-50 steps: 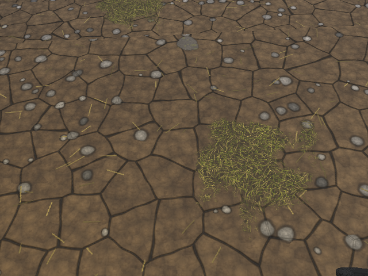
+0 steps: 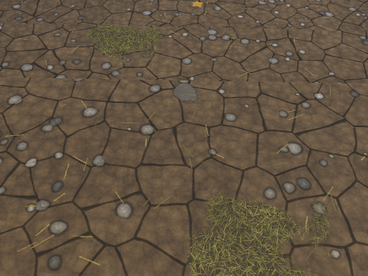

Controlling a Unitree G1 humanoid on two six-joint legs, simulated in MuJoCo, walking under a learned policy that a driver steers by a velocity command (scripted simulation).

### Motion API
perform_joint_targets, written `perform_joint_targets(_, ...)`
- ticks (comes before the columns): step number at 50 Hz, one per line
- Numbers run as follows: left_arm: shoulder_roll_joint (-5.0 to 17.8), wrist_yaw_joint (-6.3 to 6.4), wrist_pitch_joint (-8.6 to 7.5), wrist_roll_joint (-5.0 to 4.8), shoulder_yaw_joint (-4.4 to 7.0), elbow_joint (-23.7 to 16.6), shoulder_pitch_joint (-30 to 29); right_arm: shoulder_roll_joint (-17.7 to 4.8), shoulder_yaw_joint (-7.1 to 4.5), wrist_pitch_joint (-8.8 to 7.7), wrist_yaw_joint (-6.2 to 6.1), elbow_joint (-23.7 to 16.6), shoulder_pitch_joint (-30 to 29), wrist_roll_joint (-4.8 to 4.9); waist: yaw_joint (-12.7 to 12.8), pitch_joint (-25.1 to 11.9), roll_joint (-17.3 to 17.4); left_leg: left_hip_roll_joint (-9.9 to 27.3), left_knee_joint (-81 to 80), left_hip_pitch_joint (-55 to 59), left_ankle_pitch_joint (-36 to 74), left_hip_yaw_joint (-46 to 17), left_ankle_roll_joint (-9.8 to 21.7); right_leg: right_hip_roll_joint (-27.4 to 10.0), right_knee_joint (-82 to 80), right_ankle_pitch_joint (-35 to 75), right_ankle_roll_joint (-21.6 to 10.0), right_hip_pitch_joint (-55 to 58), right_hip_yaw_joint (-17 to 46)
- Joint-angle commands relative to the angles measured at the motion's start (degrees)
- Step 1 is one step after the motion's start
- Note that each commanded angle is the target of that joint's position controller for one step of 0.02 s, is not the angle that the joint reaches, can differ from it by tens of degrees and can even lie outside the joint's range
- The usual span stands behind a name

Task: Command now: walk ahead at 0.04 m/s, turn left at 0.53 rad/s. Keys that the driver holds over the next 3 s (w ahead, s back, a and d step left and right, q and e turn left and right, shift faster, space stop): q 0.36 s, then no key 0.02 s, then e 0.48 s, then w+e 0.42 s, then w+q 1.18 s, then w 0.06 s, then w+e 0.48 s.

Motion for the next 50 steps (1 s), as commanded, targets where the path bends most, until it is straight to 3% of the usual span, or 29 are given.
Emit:
perform_joint_targets(1, 8.2, 0.21, -0.1, -1.31, 2.19, -2.5, -2.6, -5.7, -2.16, -0.29, 0.55, -2.0, 6.5, -0.39, -3.0, -7.9, -5.3, -2.5, -11.3, 12.5, 6.5, 1.7, 3.8, -12.3, -1.7, 1.7, -7.1, 1.5, 7.2)
perform_joint_targets(2, 5.8, -0.01, 0.25, -0.66, 1.72, -1.3, 0.5, -9.0, -3.17, -0.41, -0.01, -2.3, 7.5, -0.61, -2.3, -6.1, 3.6, 1.6, -19.1, 16.3, 16.2, -6.3, 6.8, -7.8, 8.6, -6.4, -2.1, -4.1, 2.3)
perform_joint_targets(3, 3.1, -0.32, 0.48, 2.08, 0.74, -3.4, 1.0, -15.3, -4.17, -0.51, -1.2, -4.7, 6.3, -0.56, 0.2, -4.5, 21.6, 15.9, -22.3, 21.4, 32.5, -26.9, 15.5, 1.3, 26.8, -27.6, 4.3, -19.5, -1.0)
perform_joint_targets(4, 5.8, 0.31, 0.29, 1.47, 1.6, -5.1, -5.5, -15.1, -3.86, -1.75, -0.48, -5.6, 7.2, -2.83, -4.7, -6.8, 16.4, 18.3, -25.6, 16.4, 27.3, -31.9, 22.0, 4.3, 36.4, -29.8, 3.7, -22.4, 9.3)
perform_joint_targets(5, 7.2, 0.7, 0.42, 0.14, 2.18, -4.9, -6.2, -13.8, -3.5, -2.95, -0.14, -5.5, 5.4, -3.04, -3.4, -5.8, 11.0, 15.3, -26.1, 15.3, 22.2, -27.4, 19.8, 3.2, 39.6, -24.8, 2.5, -22.7, 11.9)
perform_joint_targets(7, 7.4, 1.63, 0.9, 0.41, 2.8, -2.5, -3.0, -9.9, -2.53, -3.54, -0.72, -6.4, -0.4, -0.59, -0.6, -5.7, 7.0, 10.9, -24.9, 15.3, 17.9, -21.7, 14.1, 1.9, 38.7, -16.2, 2.2, -22.7, 13.3)
perform_joint_targets(8, 7.4, 1.76, 0.9, 0.79, 2.93, -2.2, -2.2, -9.2, -2.09, -3.4, -1.14, -6.9, -1.8, -0.28, 0.2, -6.2, 7.6, 9.6, -24.5, 14.1, 20.4, -20.2, 13.6, 2.4, 39.4, -13.5, 2.7, -20.7, 13.1)
perform_joint_targets(10, 6.6, 1.44, 0.46, 0.36, 2.85, -2.0, -1.2, -8.2, -1.65, -3.17, -1.69, -7.4, -1.2, -0.62, 0.5, -8.1, 7.3, 8.2, -23.9, 15.1, 23.4, -19.2, 13.7, 3.5, 38.9, -10.5, 3.4, -18.7, 13.2)
perform_joint_targets(14, 4.9, 1.06, -0.06, -0.02, 2.03, -2.6, -3.5, -9.3, -2.24, -2.75, -2.37, -7.6, 0.7, -0.16, -1.1, -8.2, 7.3, 7.4, -22.9, 18.9, 21.0, -21.4, 14.0, 4.4, 26.6, -8.9, 4.6, -18.0, 14.3)
perform_joint_targets(19, 5.7, -0.02, -0.71, -0.48, 1.9, -2.4, -2.9, -10.2, -2.72, -1.93, -1.9, -8.7, -0.5, -0.4, -1.5, -7.6, 8.9, 6.9, -22.2, 15.1, 18.1, -25.8, 14.9, 5.5, 16.8, -10.8, 4.5, -10.2, 14.6)
perform_joint_targets(22, 5.7, -0.88, -1.02, -0.56, 1.52, -1.6, -0.9, -7.7, -1.62, -1.7, -1.41, -8.5, -1.5, -0.67, -1.8, -9.3, 8.9, 7.3, -19.6, 15.3, 23.4, -25.5, 14.5, 4.0, 11.7, -10.3, 3.6, -4.4, 13.0)
perform_joint_targets(24, 3.4, -1.74, -1.45, -0.04, 0.6, -0.6, 1.4, -4.3, -0.04, -1.74, -1.24, -7.5, -2.8, -0.52, 0.5, -9.3, 7.4, 5.1, -18.0, 12.3, 21.0, -22.9, 11.7, 3.1, -2.1, 0.3, 1.9, 4.9, 12.0)
perform_joint_targets(25, 3.3, -2.02, -1.61, 0.96, 0.14, -0.5, 1.1, -2.1, 0.77, -2.19, -1.06, -5.9, 0.1, -1.13, -0.2, -9.1, 5.2, 2.9, -18.0, 10.4, 14.9, -20.8, 8.6, 1.1, -6.8, 7.6, 0.6, 9.6, 14.4)
perform_joint_targets(26, 7.3, -1.89, -1.66, 1.74, 0.52, -1.2, 0.3, -1.5, 1.0, -2.77, -0.87, -5.0, 3.9, -2.77, -3.7, -9.1, -3.4, -2.1, -12.5, 8.4, 5.1, -15.5, 5.3, -6.1, -6.7, 18.0, -2.4, 11.9, 22.9)
perform_joint_targets(27, 7.0, -1.85, -1.61, 1.94, -0.07, -1.2, -4.2, -2.0, 0.74, -3.26, -0.69, -5.0, 5.8, -3.12, -7.4, -6.9, -8.9, -4.6, -16.1, 10.9, -0.5, -11.3, 2.5, -8.1, -5.8, 14.8, -7.9, 4.9, 25.2)
perform_joint_targets(28, 5.4, -2.04, -1.63, 1.28, -0.23, -1.9, -5.7, -4.5, 0.35, -3.5, -0.9, -4.3, 2.7, -3.54, -5.0, -5.2, -7.9, -4.0, -17.3, 14.0, 2.4, -10.5, 1.0, -5.8, -7.0, 4.6, -7.9, 1.2, 24.7)
perform_joint_targets(29, 6.0, -2.11, -1.76, 0.95, -0.13, -1.5, -4.2, -6.1, -0.31, -3.53, -1.14, -4.4, -0.6, -2.95, -2.8, -4.1, -7.2, -4.5, -16.4, 14.5, 4.3, -9.9, 1.0, -3.7, -7.3, -0.2, -6.1, 0.4, 23.8)
perform_joint_targets(31, 9.4, -1.87, -2.11, 0.02, 0.5, -1.2, -3.1, -6.0, -0.63, -3.08, -1.87, -5.1, -2.6, -2.28, -1.9, -2.4, -8.5, -4.7, -15.0, 13.6, 6.0, -8.9, 1.4, -3.2, -7.3, -0.5, -5.3, -0.2, 25.4)
perform_joint_targets(32, 9.8, -1.52, -2.07, -0.3, 0.61, -1.1, -2.6, -5.6, -0.65, -3.12, -2.07, -5.1, -2.5, -2.1, -1.8, -2.2, -8.7, -4.7, -14.8, 12.9, 6.1, -8.3, 1.4, -3.4, -6.9, 0.7, -5.7, 0.2, 26.5)
perform_joint_targets(37, 10.0, -0.24, -0.18, -1.11, 1.25, -2.5, -1.1, -3.7, -1.28, -4.14, -2.23, -4.7, -1.2, -1.38, -0.5, -4.4, -6.9, -5.6, -12.6, 10.8, 5.3, -5.3, 1.0, -3.2, -3.3, 6.3, -8.5, 2.7, 31.2)
perform_joint_targets(40, 9.7, -0.03, 0.84, -1.39, 1.52, -4.1, -1.9, -4.1, -2.05, -4.45, -1.88, -4.5, 0.1, -1.23, -0.6, -5.5, -3.8, -4.1, -13.9, 13.6, 7.6, -5.7, 2.3, -0.6, 0.0, 6.4, -7.5, -0.2, 30.8)
perform_joint_targets(42, 8.9, -0.15, 1.14, -1.6, 1.44, -5.1, -2.0, -5.9, -2.82, -4.34, -1.81, -4.5, 1.4, -1.39, -0.5, -5.6, 2.3, 0.6, -18.0, 17.2, 10.6, -10.1, 5.5, 3.4, 6.1, 1.7, -4.5, -5.4, 25.9)
perform_joint_targets(43, 8.0, -0.3, 1.27, -1.62, 1.26, -5.2, -1.4, -7.1, -3.19, -4.22, -1.89, -4.5, 2.7, -1.72, -0.8, -5.3, 6.8, 6.5, -21.0, 19.9, 14.8, -15.5, 9.2, 6.4, 12.1, -3.9, -2.3, -10.0, 21.4)
perform_joint_targets(44, 7.0, -0.61, 1.28, -1.46, 1.06, -5.3, -0.1, -8.1, -3.39, -4.32, -2.09, -4.6, 3.2, -1.96, -1.0, -6.8, 13.1, 15.0, -24.8, 22.4, 15.0, -23.5, 14.6, 8.2, 21.5, -17.9, -0.7, -14.3, 15.9)
perform_joint_targets(45, 8.8, -0.88, 1.17, -1.31, 1.67, -5.9, -1.6, -7.7, -3.07, -4.68, -2.46, -5.2, 3.8, -2.07, -2.4, -6.3, 11.9, 20.6, -27.4, 22.2, 11.3, -28.4, 18.6, 5.1, 34.1, -25.2, 0.2, -19.2, 14.8)
perform_joint_targets(46, 9.5, -1.29, 1.15, -1.57, 2.18, -6.2, -2.0, -7.2, -2.68, -5.09, -2.78, -5.5, 3.4, -1.7, -1.9, -5.0, 6.9, 20.2, -28.7, 20.8, 1.6, -27.4, 18.2, 2.5, 39.1, -22.7, 0.2, -21.3, 15.8)
perform_joint_targets(47, 8.4, -1.7, 1.31, -1.77, 1.91, -6.3, -2.1, -7.4, -2.67, -5.42, -2.96, -5.4, 1.8, -0.8, -1.2, -2.7, 4.9, 17.6, -30.1, 20.0, -6.9, -23.7, 15.6, 0.6, 37.5, -19.1, 0.3, -22.9, 15.5)
perform_joint_targets(48, 7.1, -2.03, 1.33, -1.68, 1.4, -6.6, -3.4, -8.1, -2.81, -5.67, -3.04, -5.2, 1.5, -0.23, -2.1, -0.9, 5.5, 15.5, -31.7, 20.1, -9.3, -20.6, 13.9, 0.1, 35.0, -16.3, 0.7, -24.1, 14.0)
perform_joint_targets(50, 5.9, -2.8, 1.0, -1.4, 0.78, -7.2, -4.4, -9.2, -3.09, -5.71, -2.9, -4.8, 2.5, -0.48, -3.4, -0.7, 6.2, 12.8, -32.8, 19.1, -7.6, -14.2, 12.2, -0.1, 30.6, -13.9, 1.3, -21.0, 10.8)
